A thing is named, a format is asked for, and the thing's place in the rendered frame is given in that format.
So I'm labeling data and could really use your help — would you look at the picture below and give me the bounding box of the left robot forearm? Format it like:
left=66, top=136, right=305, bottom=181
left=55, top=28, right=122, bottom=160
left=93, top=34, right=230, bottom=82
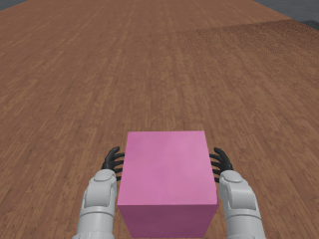
left=72, top=169, right=117, bottom=239

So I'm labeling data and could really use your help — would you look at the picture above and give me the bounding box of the right robot forearm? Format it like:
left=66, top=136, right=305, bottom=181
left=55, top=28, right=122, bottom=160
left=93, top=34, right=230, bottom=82
left=219, top=170, right=266, bottom=239

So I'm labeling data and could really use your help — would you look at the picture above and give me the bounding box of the right robot hand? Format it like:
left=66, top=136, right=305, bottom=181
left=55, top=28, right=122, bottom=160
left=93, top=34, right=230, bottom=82
left=209, top=147, right=233, bottom=183

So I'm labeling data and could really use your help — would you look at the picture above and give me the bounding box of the carton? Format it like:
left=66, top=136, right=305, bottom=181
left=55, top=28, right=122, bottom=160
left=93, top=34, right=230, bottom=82
left=117, top=130, right=219, bottom=239

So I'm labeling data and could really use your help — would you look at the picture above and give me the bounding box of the left robot hand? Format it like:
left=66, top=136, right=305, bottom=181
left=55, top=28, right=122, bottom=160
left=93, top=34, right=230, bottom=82
left=101, top=146, right=125, bottom=181

